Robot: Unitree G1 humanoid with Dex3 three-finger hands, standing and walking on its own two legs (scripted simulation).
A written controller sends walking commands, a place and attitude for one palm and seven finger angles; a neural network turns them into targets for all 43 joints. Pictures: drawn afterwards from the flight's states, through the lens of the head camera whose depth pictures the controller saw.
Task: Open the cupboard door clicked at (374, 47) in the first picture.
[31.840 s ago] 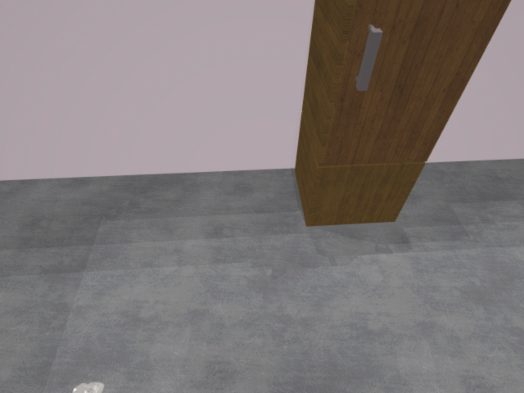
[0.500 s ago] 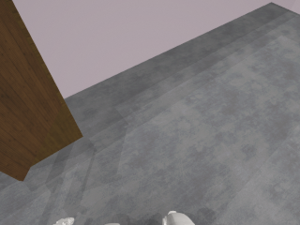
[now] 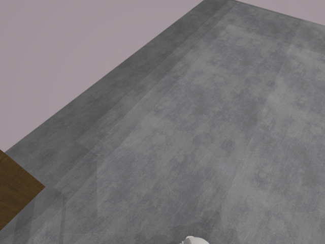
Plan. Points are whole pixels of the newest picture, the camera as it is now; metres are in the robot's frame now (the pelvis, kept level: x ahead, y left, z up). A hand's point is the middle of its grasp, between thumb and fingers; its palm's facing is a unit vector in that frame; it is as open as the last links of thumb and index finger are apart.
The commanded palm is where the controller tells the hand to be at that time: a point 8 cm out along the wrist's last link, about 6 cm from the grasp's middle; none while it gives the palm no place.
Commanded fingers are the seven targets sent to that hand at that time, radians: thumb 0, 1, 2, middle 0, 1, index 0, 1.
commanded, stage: walk to a spot facing it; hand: left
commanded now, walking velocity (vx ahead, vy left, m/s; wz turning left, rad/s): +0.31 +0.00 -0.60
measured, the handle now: out of the picture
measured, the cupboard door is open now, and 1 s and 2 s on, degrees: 45 45 45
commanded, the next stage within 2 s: turn to face it in 1.02 s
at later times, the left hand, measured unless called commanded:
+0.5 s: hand (138, 194) +0.28 +0.09 -0.17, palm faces -0.25 -0.95 -0.17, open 7.3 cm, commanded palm none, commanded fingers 0.00 0.90 0.90 -0.20 -0.30 -0.20 -0.30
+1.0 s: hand (176, 134) +0.51 -0.04 -0.16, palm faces -0.32 -0.93 -0.20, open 7.3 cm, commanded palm none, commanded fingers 0.00 0.90 0.90 -0.20 -0.30 -0.20 -0.30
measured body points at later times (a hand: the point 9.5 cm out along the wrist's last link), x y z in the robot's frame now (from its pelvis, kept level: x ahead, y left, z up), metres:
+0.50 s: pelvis +0.17 -0.08 +0.00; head +0.22 -0.08 +0.45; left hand +0.29 +0.14 -0.15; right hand +0.17 -0.34 -0.13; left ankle +0.25 +0.05 -0.71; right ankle +0.13 -0.18 -0.73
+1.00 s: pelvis +0.39 -0.19 +0.00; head +0.43 -0.20 +0.45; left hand +0.53 +0.01 -0.15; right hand +0.29 -0.42 -0.15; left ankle +0.44 -0.04 -0.68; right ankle +0.33 -0.28 -0.73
